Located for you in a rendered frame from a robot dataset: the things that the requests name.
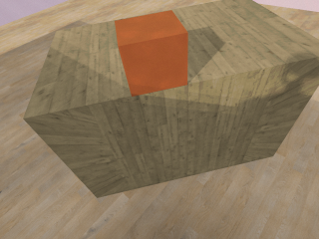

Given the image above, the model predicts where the carton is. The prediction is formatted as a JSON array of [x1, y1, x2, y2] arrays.
[[115, 10, 188, 97]]

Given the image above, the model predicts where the pedestal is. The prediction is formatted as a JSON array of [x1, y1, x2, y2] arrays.
[[23, 0, 319, 198]]

